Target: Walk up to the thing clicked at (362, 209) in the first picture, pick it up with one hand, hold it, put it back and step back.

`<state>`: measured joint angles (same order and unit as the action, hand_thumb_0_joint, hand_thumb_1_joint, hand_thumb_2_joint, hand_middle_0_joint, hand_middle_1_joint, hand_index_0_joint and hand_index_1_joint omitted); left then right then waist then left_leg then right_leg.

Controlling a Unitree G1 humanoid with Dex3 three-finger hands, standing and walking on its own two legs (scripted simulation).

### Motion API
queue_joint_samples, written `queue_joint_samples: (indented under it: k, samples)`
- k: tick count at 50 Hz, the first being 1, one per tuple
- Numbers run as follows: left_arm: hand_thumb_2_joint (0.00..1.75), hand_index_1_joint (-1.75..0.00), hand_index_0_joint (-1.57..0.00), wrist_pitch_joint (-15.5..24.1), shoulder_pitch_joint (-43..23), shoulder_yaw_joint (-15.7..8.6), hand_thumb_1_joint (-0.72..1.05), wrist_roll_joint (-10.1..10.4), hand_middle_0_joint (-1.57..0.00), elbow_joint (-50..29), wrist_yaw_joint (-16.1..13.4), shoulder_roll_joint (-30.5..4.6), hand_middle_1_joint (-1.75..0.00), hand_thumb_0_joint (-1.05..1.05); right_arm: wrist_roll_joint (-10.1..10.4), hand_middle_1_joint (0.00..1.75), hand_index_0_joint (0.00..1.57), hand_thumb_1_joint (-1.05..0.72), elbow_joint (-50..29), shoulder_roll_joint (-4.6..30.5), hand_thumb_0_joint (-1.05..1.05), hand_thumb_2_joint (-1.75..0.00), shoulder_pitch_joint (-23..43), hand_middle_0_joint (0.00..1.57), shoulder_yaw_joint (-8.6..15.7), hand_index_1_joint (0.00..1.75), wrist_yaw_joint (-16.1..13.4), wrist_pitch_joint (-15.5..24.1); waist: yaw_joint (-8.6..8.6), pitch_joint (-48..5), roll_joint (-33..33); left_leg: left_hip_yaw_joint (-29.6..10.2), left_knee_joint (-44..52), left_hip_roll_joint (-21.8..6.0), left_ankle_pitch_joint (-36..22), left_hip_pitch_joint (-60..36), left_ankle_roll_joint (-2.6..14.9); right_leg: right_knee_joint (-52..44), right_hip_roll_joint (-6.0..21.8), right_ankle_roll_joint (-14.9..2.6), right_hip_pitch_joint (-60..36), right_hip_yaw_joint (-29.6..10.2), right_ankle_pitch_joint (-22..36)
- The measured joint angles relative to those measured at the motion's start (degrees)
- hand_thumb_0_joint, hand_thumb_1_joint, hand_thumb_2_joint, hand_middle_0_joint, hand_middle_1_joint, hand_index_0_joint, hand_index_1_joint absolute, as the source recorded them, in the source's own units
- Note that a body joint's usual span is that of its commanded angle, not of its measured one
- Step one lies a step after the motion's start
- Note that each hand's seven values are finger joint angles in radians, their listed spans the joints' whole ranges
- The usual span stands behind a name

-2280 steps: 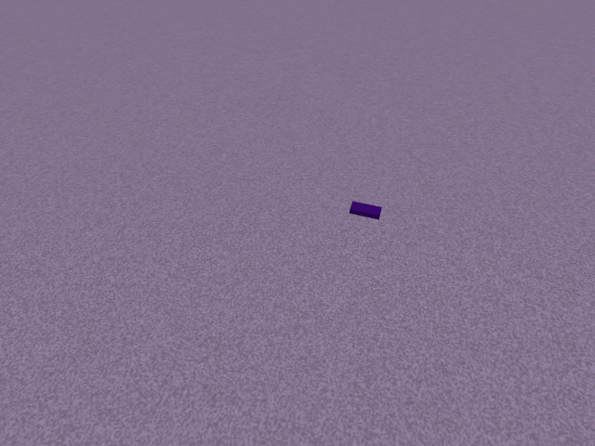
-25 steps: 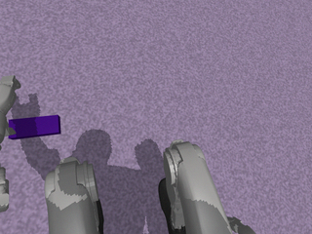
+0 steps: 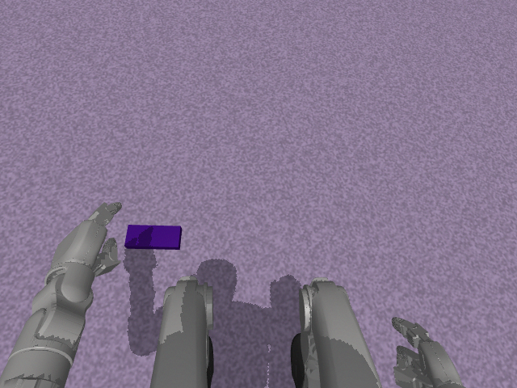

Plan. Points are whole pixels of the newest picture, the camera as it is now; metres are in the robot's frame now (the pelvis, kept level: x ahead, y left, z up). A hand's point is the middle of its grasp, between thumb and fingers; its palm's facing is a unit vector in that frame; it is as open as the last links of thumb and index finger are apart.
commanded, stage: home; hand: left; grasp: from above
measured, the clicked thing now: (154, 237) +0.47 +0.29 -0.46
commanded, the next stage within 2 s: none
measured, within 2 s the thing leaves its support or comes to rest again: neither
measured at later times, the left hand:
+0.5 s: hand (68, 292) +0.26 +0.21 +0.11, palm faces +0.13 -0.96 -0.25, open 7.4 cm
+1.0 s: hand (16, 335) +0.22 +0.19 +0.19, palm faces +0.16 -0.97 -0.19, open 7.4 cm
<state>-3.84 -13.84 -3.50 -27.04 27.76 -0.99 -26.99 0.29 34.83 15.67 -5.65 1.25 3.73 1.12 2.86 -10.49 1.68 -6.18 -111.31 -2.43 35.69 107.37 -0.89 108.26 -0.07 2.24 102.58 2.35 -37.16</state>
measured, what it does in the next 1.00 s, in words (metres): rises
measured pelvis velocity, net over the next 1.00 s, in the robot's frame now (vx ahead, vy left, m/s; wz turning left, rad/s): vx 0.08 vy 0.00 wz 0.10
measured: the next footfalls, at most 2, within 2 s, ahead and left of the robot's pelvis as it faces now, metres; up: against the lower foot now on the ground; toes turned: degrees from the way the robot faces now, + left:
none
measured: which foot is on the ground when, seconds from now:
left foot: down 0.00-1.00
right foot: down 0.00-1.00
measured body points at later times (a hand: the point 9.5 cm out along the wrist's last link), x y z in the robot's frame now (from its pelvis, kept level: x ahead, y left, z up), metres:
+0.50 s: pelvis +0.06 +0.00 +0.18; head +0.13 +0.02 +0.63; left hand +0.25 +0.26 +0.13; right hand +0.24 -0.22 +0.10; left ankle +0.09 +0.13 -0.44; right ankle +0.09 -0.14 -0.44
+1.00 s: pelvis +0.08 +0.00 +0.24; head +0.09 +0.00 +0.69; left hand +0.21 +0.24 +0.21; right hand +0.28 -0.23 +0.18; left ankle +0.09 +0.13 -0.44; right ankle +0.09 -0.14 -0.44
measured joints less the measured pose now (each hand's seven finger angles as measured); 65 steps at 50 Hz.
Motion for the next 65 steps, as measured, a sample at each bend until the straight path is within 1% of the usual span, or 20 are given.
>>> queue_joint_samples:
  k: [7, 11, 14, 20, 23, 26, 28, 31, 35, 39, 46, 51, 65]
  samples:
    - [0.9, -0.3, -0.21, -5.66, 9.31, 0.09, 0.88, 10.15, -0.21, -8.52, -0.49, 4.33, -0.3, 0.0, 0.95, 0.3, 0.21, -0.91, -2.46, -1.04, 0.01, -0.9, 2.39, 0.2, -0.87, 0.3, -3.2, 2.32, -0.46, -0.18, -0.22, 0.75, 9.32, 0.15, -1.13, -11.23, -0.18, -8.97, 0.59, -0.38, -11.02, 0.02, 0.99]
    - [0.9, -0.3, -0.21, -9.27, 14.41, 0.08, 0.89, 16.37, -0.21, -13.23, -1.03, 6.37, -0.3, 0.01, 1.28, 0.3, 0.21, -0.91, -3.38, -1.94, 0.01, -0.9, 2.2, 0.2, -1.56, 0.3, -4.79, 3.42, -0.39, -0.19, -0.04, 1.04, 14.87, 0.2, -1.69, -18.05, -0.28, -14.45, 0.84, -0.46, -17.78, 0.14, 1.54]
    - [0.9, -0.3, -0.21, -11.86, 17.96, 0.16, 0.9, 20.14, -0.21, -16.37, -1.7, 7.77, -0.3, 0.01, 1.51, 0.3, 0.21, -0.91, -3.69, -2.65, 0.01, -0.9, 1.2, 0.2, -2.19, 0.3, -6.0, 4.14, -0.26, 0.0, 0.15, 1.19, 19.32, 0.17, -2.13, -23.65, -0.35, -18.95, 0.94, -0.54, -23.38, 0.31, 2.04]
    - [0.9, -0.3, -0.21, -16.86, 24.41, -0.16, 0.9, 26.11, -0.21, -21.35, -2.93, 10.68, -0.3, 0.01, 1.85, 0.3, 0.21, -0.91, -3.4, -3.82, 0.01, -0.9, -2.83, 0.2, -3.71, 0.3, -8.95, 5.43, 0.11, 0.28, 0.41, 1.44, 29.18, -0.14, -3.39, -35.77, -0.5, -29.23, 0.83, -0.73, -35.56, 0.7, 3.65]
    - [0.9, -0.3, -0.2, -18.59, 27.43, -0.44, 0.9, 28.26, -0.2, -23.38, -3.09, 11.93, -0.3, 0.01, 1.77, 0.3, 0.21, -0.91, -3.11, -4.13, 0.01, -0.9, -5.28, 0.2, -4.19, 0.3, -10.49, 6.31, 0.41, 0.36, 0.48, 1.61, 34.24, -0.3, -4.26, -41.85, -0.53, -34.53, 0.75, -0.82, -41.68, 0.83, 4.72]
    - [0.9, -0.3, -0.2, -19.89, 30.57, -0.61, 0.9, 29.84, -0.2, -25.65, -3.06, 12.96, -0.3, 0.01, 1.59, 0.3, 0.21, -0.9, -3.24, -4.19, 0.02, -0.9, -7.66, 0.2, -4.36, 0.3, -11.83, 7.21, 0.77, 0.47, 0.64, 1.83, 39.09, -0.45, -5.21, -47.69, -0.52, -39.62, 0.64, -0.88, -47.55, 0.89, 5.88]
    - [0.9, -0.3, -0.2, -20.69, 32.82, -0.56, 0.9, 30.58, -0.2, -27.55, -2.96, 13.54, -0.3, 0.01, 1.49, 0.3, 0.21, -0.9, -3.53, -4.09, 0.02, -0.9, -9.14, 0.2, -4.29, 0.3, -12.56, 7.78, 0.88, 0.48, 0.77, 2.03, 42.16, -0.56, -5.87, -51.38, -0.5, -42.87, 0.56, -0.91, -51.24, 0.85, 6.69]
    - [0.9, -0.3, -0.2, -21.67, 36.33, -0.16, 0.91, 31.11, -0.2, -30.88, -2.74, 14.16, -0.3, 0.01, 1.32, 0.3, 0.21, -0.9, -4.12, -3.84, 0.02, -0.9, -10.99, 0.2, -3.94, 0.3, -13.41, 8.58, 0.89, 0.43, 1.04, 2.34, 46.36, -0.67, -6.83, -56.44, -0.44, -47.31, 0.49, -0.92, -56.32, 0.77, 7.87]
    - [0.9, -0.3, -0.2, -22.33, 40.58, 0.53, 0.91, 31.07, -0.2, -34.65, -2.18, 14.55, -0.3, 0.01, 0.97, 0.3, 0.21, -0.9, -4.77, -3.41, 0.02, -0.9, -12.25, 0.2, -3.4, 0.3, -14.1, 9.6, 0.71, -0.03, 1.47, 2.72, 50.5, -0.63, -7.8, -61.58, -0.36, -51.6, 0.54, -0.85, -61.43, 0.61, 9.0]
    - [0.9, -0.3, -0.2, -22.74, 42.92, 0.99, 0.91, 30.9, -0.2, -36.17, -1.29, 14.71, -0.3, 0.01, 0.63, 0.3, 0.21, -0.9, -5.13, -3.06, 0.02, -0.9, -12.14, 0.2, -2.99, 0.3, -14.29, 10.53, 0.23, -0.19, 1.76, 2.91, 52.79, -0.48, -8.34, -64.87, -0.34, -53.81, 0.71, -0.81, -64.68, 0.55, 9.51]
    - [0.9, -0.3, -0.2, -22.94, 42.88, 1.19, 0.91, 30.48, -0.2, -34.93, 0.11, 14.78, -0.3, 0.01, 0.09, 0.3, 0.21, -0.9, -5.16, -2.79, 0.02, -0.9, -10.48, 0.2, -2.96, 0.3, -14.13, 12.34, -0.71, 0.49, 1.49, 2.75, 53.95, -0.1, -8.9, -66.92, -0.48, -54.4, 1.07, -0.93, -66.63, 0.77, 9.59]
    - [0.9, -0.3, -0.2, -22.93, 42.1, 1.22, 0.91, 30.18, -0.2, -34.4, 0.48, 14.82, -0.3, 0.01, -0.17, 0.3, 0.21, -0.9, -4.88, -2.78, 0.02, -0.9, -9.7, 0.2, -3.14, 0.3, -13.99, 13.26, -1.1, 1.32, 1.12, 2.49, 53.96, -0.03, -9.16, -67.05, -0.69, -54.09, 1.12, -1.12, -66.71, 1.01, 9.57]
    - [0.9, -0.3, -0.2, -22.57, 42.09, 1.38, 0.91, 30.06, -0.2, -34.68, 0.29, 14.69, -0.3, 0.01, -0.19, 0.3, 0.21, -0.9, -3.39, -2.94, 0.02, -0.9, -10.76, 0.2, -3.27, 0.3, -14.24, 13.51, -1.01, 1.84, 0.92, 2.49, 54.06, -0.19, -9.41, -67.1, -0.87, -53.98, 0.94, -1.31, -66.61, 0.96, 9.77]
